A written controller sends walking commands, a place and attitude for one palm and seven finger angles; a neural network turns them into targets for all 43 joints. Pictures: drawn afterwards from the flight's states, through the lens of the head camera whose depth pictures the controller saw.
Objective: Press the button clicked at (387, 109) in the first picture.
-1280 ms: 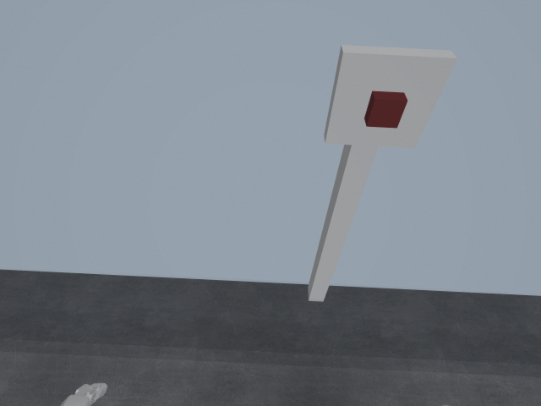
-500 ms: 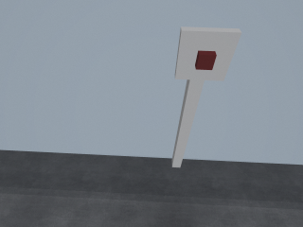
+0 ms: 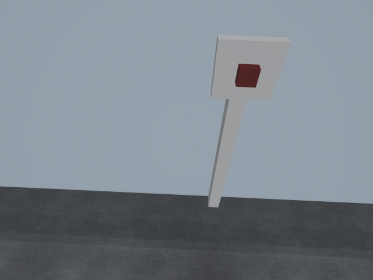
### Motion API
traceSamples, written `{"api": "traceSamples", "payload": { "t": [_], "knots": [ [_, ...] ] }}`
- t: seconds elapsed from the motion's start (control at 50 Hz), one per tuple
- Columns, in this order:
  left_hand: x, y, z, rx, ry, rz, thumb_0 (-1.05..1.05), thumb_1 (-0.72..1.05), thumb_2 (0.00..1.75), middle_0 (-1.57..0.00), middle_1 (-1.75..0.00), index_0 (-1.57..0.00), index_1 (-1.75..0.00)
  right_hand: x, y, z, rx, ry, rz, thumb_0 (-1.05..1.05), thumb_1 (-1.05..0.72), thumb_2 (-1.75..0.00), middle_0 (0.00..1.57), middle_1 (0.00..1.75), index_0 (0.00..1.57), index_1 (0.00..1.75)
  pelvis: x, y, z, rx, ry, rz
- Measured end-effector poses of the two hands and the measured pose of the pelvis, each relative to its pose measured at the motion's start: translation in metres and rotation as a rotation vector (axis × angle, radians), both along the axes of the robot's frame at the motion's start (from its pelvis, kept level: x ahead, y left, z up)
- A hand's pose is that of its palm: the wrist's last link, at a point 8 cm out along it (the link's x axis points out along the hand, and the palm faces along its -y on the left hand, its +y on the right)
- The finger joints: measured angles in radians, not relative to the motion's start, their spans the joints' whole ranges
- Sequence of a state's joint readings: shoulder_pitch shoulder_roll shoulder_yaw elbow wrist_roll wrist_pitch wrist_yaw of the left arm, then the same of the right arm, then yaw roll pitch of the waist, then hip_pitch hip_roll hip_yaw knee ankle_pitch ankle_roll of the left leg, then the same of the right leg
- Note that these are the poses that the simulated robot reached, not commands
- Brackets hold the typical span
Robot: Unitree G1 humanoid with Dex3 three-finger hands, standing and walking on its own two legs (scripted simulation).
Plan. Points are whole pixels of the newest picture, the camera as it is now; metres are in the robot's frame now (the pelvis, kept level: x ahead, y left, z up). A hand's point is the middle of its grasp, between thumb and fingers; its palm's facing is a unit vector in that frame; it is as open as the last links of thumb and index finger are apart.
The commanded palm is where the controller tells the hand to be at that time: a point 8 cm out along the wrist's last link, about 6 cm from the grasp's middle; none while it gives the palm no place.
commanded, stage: look at it before walking up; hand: left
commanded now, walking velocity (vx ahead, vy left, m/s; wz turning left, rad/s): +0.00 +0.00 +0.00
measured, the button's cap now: (247, 75) +0.63 -0.13 +0.13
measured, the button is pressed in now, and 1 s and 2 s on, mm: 0 0 0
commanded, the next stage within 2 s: walk to a spot facing it in 0.16 s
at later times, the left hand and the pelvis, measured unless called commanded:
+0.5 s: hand out of the picture +0.06 +0.23 -0.17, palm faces -0.07 -0.95 -0.30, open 7.4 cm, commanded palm none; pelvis -0.01 +0.00 -0.01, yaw -5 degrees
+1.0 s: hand out of the picture +0.05 +0.15 -0.16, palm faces -0.24 -0.94 -0.25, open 7.4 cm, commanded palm none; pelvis -0.04 -0.03 +0.00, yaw -20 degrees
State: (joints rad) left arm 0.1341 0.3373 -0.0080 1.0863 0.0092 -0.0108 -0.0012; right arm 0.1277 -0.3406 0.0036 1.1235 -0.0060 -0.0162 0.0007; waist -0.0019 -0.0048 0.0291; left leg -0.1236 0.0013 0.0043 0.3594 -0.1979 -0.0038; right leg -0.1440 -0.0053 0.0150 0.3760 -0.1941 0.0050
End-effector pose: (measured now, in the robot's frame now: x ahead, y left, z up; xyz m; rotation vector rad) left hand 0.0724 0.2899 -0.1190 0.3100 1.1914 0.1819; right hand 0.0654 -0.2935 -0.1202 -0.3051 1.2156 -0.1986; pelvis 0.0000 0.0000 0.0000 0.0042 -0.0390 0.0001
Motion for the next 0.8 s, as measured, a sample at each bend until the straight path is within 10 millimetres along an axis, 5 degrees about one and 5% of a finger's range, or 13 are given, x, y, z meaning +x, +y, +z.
{"api": "traceSamples", "payload": {
  "t": [0.42, 0.56, 0.68, 0.8],
  "knots": [
    [-0.011, 0.000, -0.007, -0.001, 0.051, 0.006, 0.00, 0.90, 0.90, -0.20, -0.30, -0.21, -0.30, 0.003, 0.009, -0.003, 0.006, -0.025, -0.025, 0.00, -0.90, -0.90, 0.20, 0.30, 0.21, 0.30, -0.002, 0.003, -0.002, 0.002, 0.004, -0.042],
    [-0.017, -0.027, -0.021, -0.034, 0.107, -0.046, 0.00, 0.91, 0.90, -0.20, -0.30, -0.20, -0.30, -0.026, 0.023, -0.023, 0.072, -0.037, -0.114, 0.00, -0.90, -0.90, 0.20, 0.30, 0.21, 0.30, -0.013, -0.005, -0.013, 0.033, -0.005, -0.128],
    [-0.020, -0.064, -0.026, -0.038, 0.094, -0.092, 0.00, 0.91, 0.90, -0.20, -0.30, -0.20, -0.30, -0.059, 0.012, -0.052, 0.137, -0.014, -0.200, 0.00, -0.90, -0.90, 0.20, 0.30, 0.21, 0.30, -0.021, -0.026, -0.027, 0.026, -0.013, -0.196],
    [-0.032, -0.089, -0.015, -0.057, 0.103, -0.103, 0.00, 0.90, 0.90, -0.20, -0.30, -0.21, -0.30, -0.080, 0.000, -0.040, 0.142, 0.003, -0.257, 0.01, -0.91, -0.90, 0.20, 0.30, 0.20, 0.30, -0.032, -0.036, -0.014, 0.028, 0.000, -0.236]
  ]
}}
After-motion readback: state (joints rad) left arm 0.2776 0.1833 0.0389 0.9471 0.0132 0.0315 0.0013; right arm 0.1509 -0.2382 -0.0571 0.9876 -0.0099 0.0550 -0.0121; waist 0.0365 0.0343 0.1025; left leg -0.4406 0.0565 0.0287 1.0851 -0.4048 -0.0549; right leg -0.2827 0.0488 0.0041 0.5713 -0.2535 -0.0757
